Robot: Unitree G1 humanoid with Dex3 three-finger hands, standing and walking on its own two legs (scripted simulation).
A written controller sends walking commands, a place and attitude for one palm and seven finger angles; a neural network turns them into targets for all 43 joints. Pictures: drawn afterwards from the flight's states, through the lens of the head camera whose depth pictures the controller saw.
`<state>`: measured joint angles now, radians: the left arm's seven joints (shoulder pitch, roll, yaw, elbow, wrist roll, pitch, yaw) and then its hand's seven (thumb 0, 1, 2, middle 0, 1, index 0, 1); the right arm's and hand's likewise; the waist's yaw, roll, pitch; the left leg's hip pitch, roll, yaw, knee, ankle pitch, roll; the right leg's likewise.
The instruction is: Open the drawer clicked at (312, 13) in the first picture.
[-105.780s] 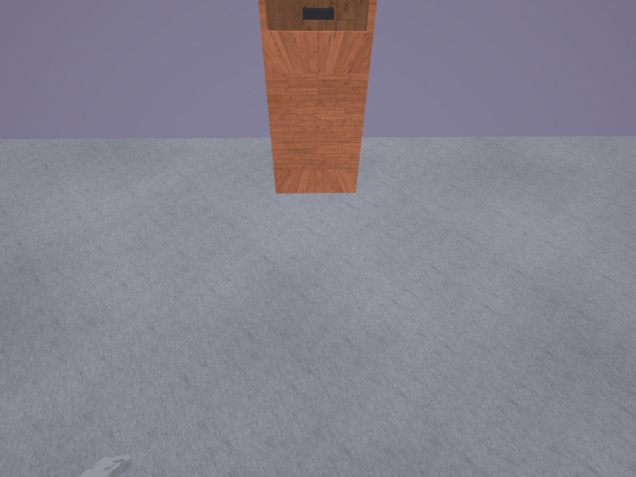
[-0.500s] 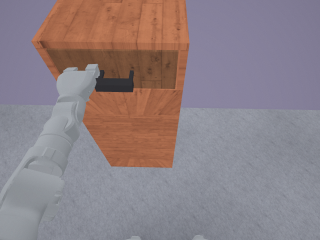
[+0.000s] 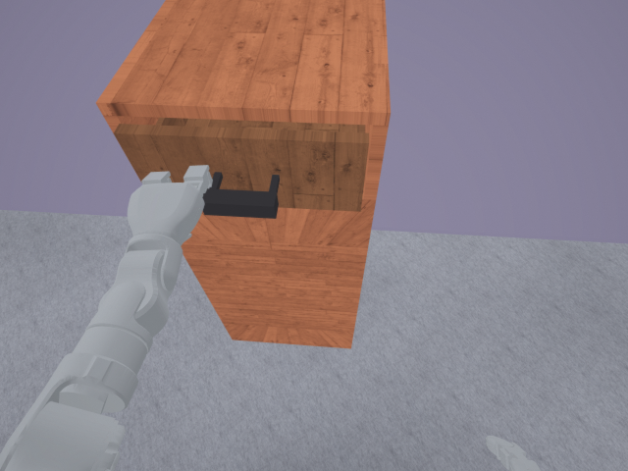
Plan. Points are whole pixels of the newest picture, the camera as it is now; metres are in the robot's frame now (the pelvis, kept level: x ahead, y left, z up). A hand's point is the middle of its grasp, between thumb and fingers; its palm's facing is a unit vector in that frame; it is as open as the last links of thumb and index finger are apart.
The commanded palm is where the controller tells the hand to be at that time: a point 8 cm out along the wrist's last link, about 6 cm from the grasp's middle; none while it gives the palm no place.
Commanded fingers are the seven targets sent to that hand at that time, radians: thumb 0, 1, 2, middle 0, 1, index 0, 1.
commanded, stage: pull the drawer open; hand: left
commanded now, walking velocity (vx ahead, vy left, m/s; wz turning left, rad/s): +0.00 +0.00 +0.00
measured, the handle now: (243, 191) +0.46 +0.14 +0.07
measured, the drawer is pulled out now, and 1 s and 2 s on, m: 0.03 0.15 0.29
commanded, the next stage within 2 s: none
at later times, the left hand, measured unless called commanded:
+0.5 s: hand (177, 246) +0.38 +0.22 +0.04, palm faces -0.02 -0.06 -1.00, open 5.6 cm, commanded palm +0.34 +0.19 +0.10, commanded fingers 0.00 0.90 0.90 -0.40 -1.35 -0.40 -1.35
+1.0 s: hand (154, 327) +0.27 +0.22 +0.04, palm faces +0.01 -0.12 -0.99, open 5.7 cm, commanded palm +0.23 +0.19 +0.10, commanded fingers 0.00 0.90 0.90 -0.40 -1.35 -0.40 -1.35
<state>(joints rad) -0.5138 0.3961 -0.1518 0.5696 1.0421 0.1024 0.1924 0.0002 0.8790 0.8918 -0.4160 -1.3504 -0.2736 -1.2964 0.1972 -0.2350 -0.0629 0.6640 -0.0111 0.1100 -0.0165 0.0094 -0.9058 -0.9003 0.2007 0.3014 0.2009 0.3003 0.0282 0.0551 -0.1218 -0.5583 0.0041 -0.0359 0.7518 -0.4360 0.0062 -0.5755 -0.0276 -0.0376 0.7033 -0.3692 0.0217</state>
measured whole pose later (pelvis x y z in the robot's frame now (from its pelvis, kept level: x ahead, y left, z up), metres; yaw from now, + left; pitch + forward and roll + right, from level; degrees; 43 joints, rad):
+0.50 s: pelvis -0.02 +0.00 +0.00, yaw -2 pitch +13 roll -1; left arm -0.41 0.42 -0.07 0.53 1.00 0.08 0.19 0.00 0.88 0.89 -0.41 -1.35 -0.24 -1.27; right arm 0.30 -0.24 -0.08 0.67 -0.01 0.11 -0.02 0.01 -0.91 -0.90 0.20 0.30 0.20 0.30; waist -0.01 0.06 -0.13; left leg -0.55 0.02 0.00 0.74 -0.41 0.01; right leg -0.58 -0.01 0.00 0.69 -0.33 0.02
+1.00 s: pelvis -0.01 +0.00 +0.01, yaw -1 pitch +8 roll -1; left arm 0.09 0.34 -0.10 0.03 1.03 0.15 0.20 0.00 0.88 0.89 -0.42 -1.35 -0.24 -1.25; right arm 0.09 -0.22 -0.02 0.58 -0.02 0.06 0.01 0.01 -0.91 -0.90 0.20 0.30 0.20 0.30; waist 0.07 0.06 -0.11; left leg -0.41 0.01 -0.01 0.69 -0.41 0.00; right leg -0.45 -0.02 -0.01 0.67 -0.35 0.02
